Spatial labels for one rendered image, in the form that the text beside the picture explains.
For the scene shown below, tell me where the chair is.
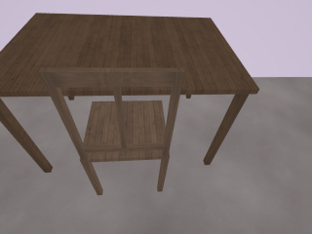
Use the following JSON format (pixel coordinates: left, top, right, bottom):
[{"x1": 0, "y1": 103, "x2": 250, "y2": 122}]
[{"x1": 39, "y1": 67, "x2": 185, "y2": 195}]

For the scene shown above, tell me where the table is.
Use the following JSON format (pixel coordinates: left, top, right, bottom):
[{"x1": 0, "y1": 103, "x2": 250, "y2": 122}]
[{"x1": 0, "y1": 13, "x2": 259, "y2": 173}]

